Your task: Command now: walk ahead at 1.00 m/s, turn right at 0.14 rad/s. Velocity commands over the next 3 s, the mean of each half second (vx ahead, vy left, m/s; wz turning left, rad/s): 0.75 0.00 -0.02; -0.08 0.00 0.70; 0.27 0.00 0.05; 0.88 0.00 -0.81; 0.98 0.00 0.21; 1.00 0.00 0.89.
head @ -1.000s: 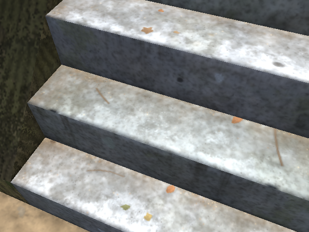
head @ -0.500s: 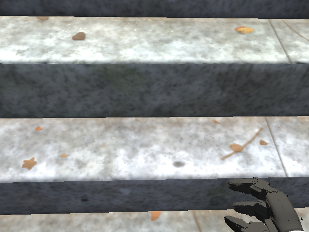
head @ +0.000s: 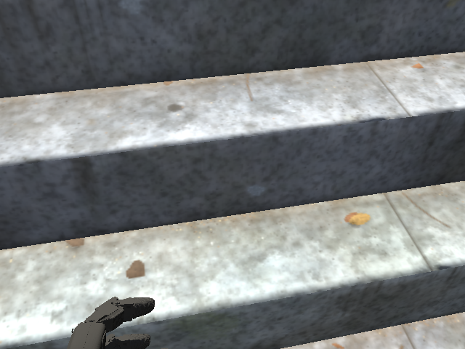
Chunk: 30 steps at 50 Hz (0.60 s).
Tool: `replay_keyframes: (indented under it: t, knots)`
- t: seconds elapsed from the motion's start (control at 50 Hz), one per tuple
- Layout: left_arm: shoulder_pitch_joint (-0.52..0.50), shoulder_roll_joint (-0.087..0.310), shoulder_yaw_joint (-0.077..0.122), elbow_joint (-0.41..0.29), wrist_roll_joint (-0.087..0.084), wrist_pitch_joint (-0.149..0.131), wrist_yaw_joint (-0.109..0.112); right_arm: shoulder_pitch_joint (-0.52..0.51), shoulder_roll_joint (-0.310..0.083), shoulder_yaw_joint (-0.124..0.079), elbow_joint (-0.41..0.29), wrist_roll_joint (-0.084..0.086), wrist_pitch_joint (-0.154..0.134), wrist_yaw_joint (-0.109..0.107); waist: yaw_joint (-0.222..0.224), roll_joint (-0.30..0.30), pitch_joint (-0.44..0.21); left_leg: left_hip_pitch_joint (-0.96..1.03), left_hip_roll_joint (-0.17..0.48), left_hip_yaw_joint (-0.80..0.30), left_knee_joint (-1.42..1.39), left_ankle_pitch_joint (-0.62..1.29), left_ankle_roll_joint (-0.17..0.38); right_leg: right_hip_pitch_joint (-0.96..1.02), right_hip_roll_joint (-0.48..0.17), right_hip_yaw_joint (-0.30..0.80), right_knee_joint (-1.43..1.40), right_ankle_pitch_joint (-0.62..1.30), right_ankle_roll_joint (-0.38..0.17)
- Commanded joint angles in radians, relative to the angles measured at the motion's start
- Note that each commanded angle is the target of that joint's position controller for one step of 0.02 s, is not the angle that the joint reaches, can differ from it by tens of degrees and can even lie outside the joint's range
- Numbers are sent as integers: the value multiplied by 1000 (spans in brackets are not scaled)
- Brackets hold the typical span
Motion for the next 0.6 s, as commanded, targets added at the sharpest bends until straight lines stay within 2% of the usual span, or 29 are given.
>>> replay_keyframes:
  t: [0.02,0.04,0.06,0.08,0.1,0.12,0.14,0.16,0.18,0.2,0.24,0.26,0.28,0.3,0.32,0.34,0.36,0.38,0.4,0.42,0.44,0.46,0.48,0.5,0.52,0.54,0.56,0.58,0.6]
  knots:
    - [95,-44,-45,-26,-32,31,8,-32,50,32,-10,12,-64,20,64,21,181,16,206,-340,-560,-51,74,-221,-59,8,18,-79,39]
    - [42,-1,-34,-37,-28,35,11,-36,11,26,-27,14,-82,23,46,-10,175,23,201,-326,-610,-36,93,-204,-61,-43,-37,-70,35]
    - [-1,21,-28,-48,-37,39,10,-36,-19,21,-34,20,-100,21,39,-7,182,21,211,-310,-656,-41,107,-183,-78,-88,-142,-46,41]
    - [-1,1,-26,-26,-45,48,14,32,-28,14,-11,21,-109,12,14,70,136,108,248,-360,-672,-57,168,-239,-85,-133,28,-61,31]
    - [-47,-18,-28,-47,-30,51,16,51,-57,5,-20,19,-126,10,6,52,153,184,265,-379,-691,-88,162,-325,-118,-127,62,-56,27]
    - [-64,-26,-28,-44,-33,49,13,78,-58,0,-16,19,-134,8,-6,42,146,259,276,-374,-702,-93,158,-375,-135,-146,59,-59,23]
    - [-89,-34,-26,-47,-28,47,14,125,-61,-6,-14,11,-141,7,-31,68,133,363,294,-396,-711,-101,167,-454,-154,-158,105,-97,19]
    - [-131,-29,-24,-61,-21,47,5,149,-58,-11,-15,8,-145,7,-43,59,140,444,311,-407,-725,-120,171,-508,-188,-169,83,-140,19]
    - [-228,-72,-39,-81,-24,39,2,212,-48,-12,11,6,-145,8,-91,104,141,539,342,-431,-762,-120,194,-650,-185,-205,227,-222,9]
    - [-265,-85,-45,-104,-24,37,-2,255,-32,-12,21,-3,-147,7,-96,113,155,623,361,-442,-785,-155,194,-730,-222,-196,249,-287,10]
    - [-360,-82,-46,-149,-19,35,-13,279,3,-9,27,-6,-145,2,-114,134,186,674,384,-405,-850,-97,185,-788,-266,-214,247,-360,7]
    - [-383,-85,-48,-163,-14,37,-20,287,13,-6,28,-9,-146,-4,-111,120,207,670,373,-370,-873,-52,180,-776,-286,-222,195,-391,10]
    - [-429,-89,-59,-193,-12,41,-26,290,25,-5,44,-6,-144,-8,-120,140,212,638,331,-295,-942,45,168,-686,-300,-285,25,-427,8]
    - [-436,-102,-65,-214,-14,47,-29,311,47,-3,53,0,-131,-17,-125,151,209,581,302,-245,-981,230,161,-554,-313,-304,-98,-417,3]
    - [-421,-106,-65,-224,-13,56,-33,318,31,-7,59,1,-121,-26,-127,177,190,610,285,-190,-1007,409,165,-481,-312,-323,-186,-447,-4]
    - [-406,-135,-99,-229,-53,65,-43,221,-20,-18,20,47,-109,-24,-120,185,177,420,219,-60,-1134,619,165,-74,-284,-412,-657,-592,-29]
    - [-301,-115,-79,-152,-78,72,-40,220,-24,-10,5,46,-100,-21,-116,197,50,341,200,-26,-1015,1108,197,300,-167,-520,-771,-622,-11]
    - [-68,-92,-44,-84,-88,74,-20,277,-108,-21,5,34,-127,-10,-49,299,-110,450,266,-43,-792,1857,179,512,-82,-516,-751,-570,-14]
    - [155,-26,-23,-37,-77,78,-2,249,-205,-45,19,82,-157,19,77,365,-275,565,306,-45,-574,2150,135,655,-78,-449,-890,-432,-30]
    - [310,74,16,8,-54,70,5,160,-238,-65,-21,106,-192,53,157,374,-389,546,261,-83,-339,1929,68,811,-131,-259,-1074,-330,-43]
    - [491,145,-33,105,-39,152,-28,271,42,25,15,-81,-157,268,240,-262,-786,-134,109,-289,3,838,75,1483,-556,513,-1529,510,-401]
    - [429,202,59,17,19,110,46,105,-149,-59,-54,80,-163,146,229,-21,-601,153,-33,-239,709,270,-32,1029,-605,615,-1559,393,-351]
    - [208,218,62,31,-11,71,35,52,-55,-54,-120,73,-148,98,124,67,-497,-10,-25,-323,1052,320,-83,886,-619,501,-1577,252,-290]
    - [68,197,64,65,-36,55,35,-14,10,-43,-190,50,-113,52,12,146,-347,-76,56,-233,1082,403,-74,761,-618,348,-1529,28,-220]
    - [30,126,54,123,-61,41,39,-32,33,-36,-218,20,-77,14,-37,138,-140,-101,86,-223,1030,433,-49,561,-569,196,-1491,-123,-141]
    - [-20,55,32,166,-59,38,37,11,53,-24,-229,-18,-34,-7,-114,104,51,-140,92,-220,989,380,-37,391,-513,59,-1497,-251,-67]
    - [-55,16,22,180,-46,35,32,65,57,-20,-220,-26,-4,-18,-149,104,109,-143,70,-195,986,361,-24,324,-482,-49,-1493,-303,-41]
    - [-66,-4,14,185,-37,28,35,84,61,-16,-217,-21,18,-22,-169,94,130,-132,53,-174,955,387,-21,289,-474,-156,-1486,-252,-31]
    - [-61,-59,-42,136,46,5,-30,27,9,16,-160,78,34,75,-24,-86,38,-275,50,-336,873,183,52,318,-502,-135,-1739,-139,-82]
